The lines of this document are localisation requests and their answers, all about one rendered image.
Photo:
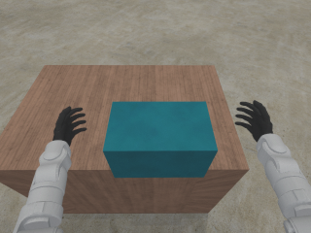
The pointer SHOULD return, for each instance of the pedestal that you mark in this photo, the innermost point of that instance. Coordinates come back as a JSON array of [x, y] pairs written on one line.
[[91, 187]]

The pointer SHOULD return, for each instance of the left robot forearm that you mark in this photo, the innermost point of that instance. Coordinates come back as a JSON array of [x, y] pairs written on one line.
[[43, 208]]

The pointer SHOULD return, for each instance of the right robot upper arm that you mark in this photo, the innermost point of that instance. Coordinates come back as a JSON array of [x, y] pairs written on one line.
[[298, 224]]

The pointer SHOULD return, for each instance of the right robot forearm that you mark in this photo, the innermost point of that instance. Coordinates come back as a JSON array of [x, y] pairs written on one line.
[[290, 185]]

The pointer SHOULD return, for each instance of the robot right hand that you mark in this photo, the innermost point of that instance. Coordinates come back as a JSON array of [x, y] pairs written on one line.
[[259, 120]]

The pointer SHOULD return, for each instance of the carton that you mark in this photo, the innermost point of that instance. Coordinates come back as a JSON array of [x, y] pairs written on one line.
[[159, 139]]

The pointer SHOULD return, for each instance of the robot left hand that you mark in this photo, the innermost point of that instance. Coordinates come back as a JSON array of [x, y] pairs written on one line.
[[64, 127]]

